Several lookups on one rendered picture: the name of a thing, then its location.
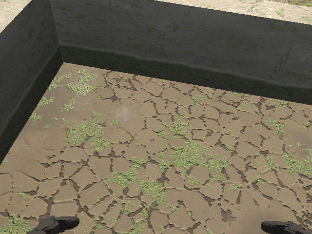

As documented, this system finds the robot right hand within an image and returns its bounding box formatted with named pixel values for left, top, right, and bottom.
left=260, top=220, right=312, bottom=234

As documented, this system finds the robot left hand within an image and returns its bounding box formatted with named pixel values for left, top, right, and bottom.
left=26, top=215, right=80, bottom=234

